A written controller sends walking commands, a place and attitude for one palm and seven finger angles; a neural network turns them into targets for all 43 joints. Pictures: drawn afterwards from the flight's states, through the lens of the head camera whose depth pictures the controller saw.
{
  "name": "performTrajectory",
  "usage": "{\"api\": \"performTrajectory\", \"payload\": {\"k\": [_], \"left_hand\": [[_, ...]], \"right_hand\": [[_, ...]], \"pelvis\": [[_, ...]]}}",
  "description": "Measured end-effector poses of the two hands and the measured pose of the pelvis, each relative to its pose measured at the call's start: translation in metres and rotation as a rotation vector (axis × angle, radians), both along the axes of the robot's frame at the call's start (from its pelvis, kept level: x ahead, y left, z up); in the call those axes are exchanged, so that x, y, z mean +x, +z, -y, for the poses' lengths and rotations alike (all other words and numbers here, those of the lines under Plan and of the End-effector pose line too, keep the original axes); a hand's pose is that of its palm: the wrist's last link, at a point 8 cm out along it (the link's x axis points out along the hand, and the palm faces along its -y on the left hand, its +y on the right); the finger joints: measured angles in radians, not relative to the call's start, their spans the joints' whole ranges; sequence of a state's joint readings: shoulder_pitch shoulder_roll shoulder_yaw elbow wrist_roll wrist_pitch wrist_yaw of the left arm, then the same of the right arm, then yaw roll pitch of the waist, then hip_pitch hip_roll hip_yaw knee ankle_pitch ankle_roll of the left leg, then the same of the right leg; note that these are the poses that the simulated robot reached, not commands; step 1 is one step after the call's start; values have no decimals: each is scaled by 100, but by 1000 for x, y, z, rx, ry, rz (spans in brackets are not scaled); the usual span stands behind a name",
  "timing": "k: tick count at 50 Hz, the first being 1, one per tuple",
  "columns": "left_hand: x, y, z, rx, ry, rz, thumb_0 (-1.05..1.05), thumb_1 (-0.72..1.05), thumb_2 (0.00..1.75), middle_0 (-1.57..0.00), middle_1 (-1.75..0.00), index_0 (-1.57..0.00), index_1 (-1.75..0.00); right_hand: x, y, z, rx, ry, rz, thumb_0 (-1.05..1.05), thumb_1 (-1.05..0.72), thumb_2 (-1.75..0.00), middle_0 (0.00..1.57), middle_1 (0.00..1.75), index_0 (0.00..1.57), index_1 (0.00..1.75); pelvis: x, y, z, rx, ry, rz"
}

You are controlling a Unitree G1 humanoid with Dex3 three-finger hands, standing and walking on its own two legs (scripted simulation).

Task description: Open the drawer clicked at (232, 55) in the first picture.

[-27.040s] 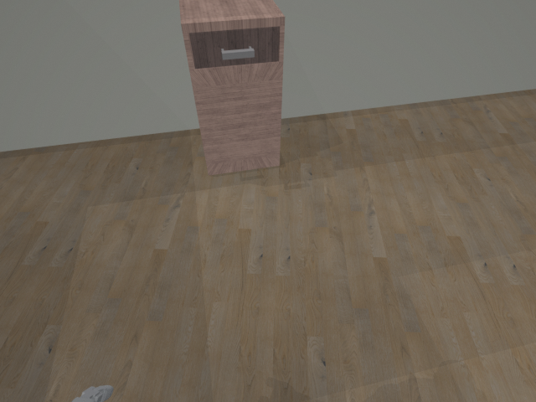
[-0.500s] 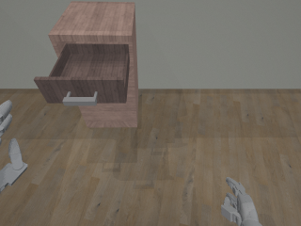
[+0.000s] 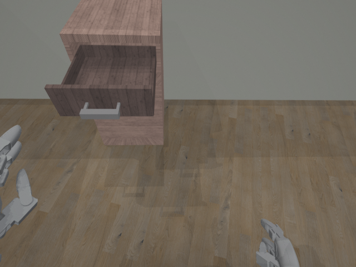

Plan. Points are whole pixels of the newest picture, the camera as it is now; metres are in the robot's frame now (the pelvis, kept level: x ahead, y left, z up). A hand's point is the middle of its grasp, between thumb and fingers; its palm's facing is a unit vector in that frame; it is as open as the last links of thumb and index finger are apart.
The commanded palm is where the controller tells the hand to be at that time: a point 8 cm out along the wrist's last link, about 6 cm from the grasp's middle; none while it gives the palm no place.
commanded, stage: stop stepping back and stand still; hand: left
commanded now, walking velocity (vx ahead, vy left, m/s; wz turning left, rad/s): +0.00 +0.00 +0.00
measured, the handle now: (101, 109) +0.62 +0.30 -0.09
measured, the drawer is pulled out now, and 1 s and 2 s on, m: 0.30 0.30 0.30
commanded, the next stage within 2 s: let the arm hang, fingers relaxed in 0.20 s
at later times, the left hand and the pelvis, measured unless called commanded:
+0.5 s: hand out of the picture +0.13 +0.22 -0.11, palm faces +0.00 -0.94 -0.35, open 7.4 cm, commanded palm none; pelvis -0.02 +0.00 -0.01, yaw +0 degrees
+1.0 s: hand out of the picture -0.04 +0.17 -0.17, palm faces +0.01 -0.97 -0.25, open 7.3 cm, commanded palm none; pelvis -0.02 -0.02 +0.00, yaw +0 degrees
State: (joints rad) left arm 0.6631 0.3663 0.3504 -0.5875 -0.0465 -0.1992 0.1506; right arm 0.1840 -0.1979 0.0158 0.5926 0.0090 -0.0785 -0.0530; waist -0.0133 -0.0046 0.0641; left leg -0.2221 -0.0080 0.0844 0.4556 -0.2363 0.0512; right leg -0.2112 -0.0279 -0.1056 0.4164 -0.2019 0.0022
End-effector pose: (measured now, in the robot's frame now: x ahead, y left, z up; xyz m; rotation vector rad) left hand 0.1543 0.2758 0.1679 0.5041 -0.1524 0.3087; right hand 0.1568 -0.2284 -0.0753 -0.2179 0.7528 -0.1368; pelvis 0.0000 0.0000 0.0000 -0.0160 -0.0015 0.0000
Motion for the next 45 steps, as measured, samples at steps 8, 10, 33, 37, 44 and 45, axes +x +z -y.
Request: {"api": "performTrajectory", "payload": {"k": [8,10,33,37,44,45], "left_hand": [[-5,-2,3,-9,-5,4,1,89,90,-22,-30,-21,-30],[-6,-1,3,-10,-5,10,1,89,90,-22,-30,-21,-30],[-151,-315,65,-488,187,-1403,1,97,90,-21,-30,-20,-30],[-187,-314,62,-495,251,-1499,0,96,90,-21,-30,-20,-30],[-213,-304,55,-467,329,-1564,1,93,90,-21,-30,-20,-30],[-213,-303,55,-463,333,-1563,1,92,90,-21,-30,-20,-30]], "right_hand": [[-3,7,11,-31,-11,18,1,-90,-90,20,30,20,30],[-3,8,12,-33,-13,25,1,-90,-90,20,30,20,30],[-144,-55,32,3,-67,-529,1,-91,-90,20,30,20,30],[-177,-59,30,19,-95,-640,1,-91,-90,19,30,20,30],[-201,-70,16,83,-123,-697,1,-91,-90,19,30,20,29],[-202,-72,13,93,-124,-697,1,-91,-90,19,30,20,29]], "pelvis": [[-5,1,3,-4,0,2],[-6,1,3,-5,0,3],[-21,-4,17,11,5,20],[-21,-1,19,6,8,23],[-20,1,20,9,1,31],[-20,1,21,10,-1,32]]}}
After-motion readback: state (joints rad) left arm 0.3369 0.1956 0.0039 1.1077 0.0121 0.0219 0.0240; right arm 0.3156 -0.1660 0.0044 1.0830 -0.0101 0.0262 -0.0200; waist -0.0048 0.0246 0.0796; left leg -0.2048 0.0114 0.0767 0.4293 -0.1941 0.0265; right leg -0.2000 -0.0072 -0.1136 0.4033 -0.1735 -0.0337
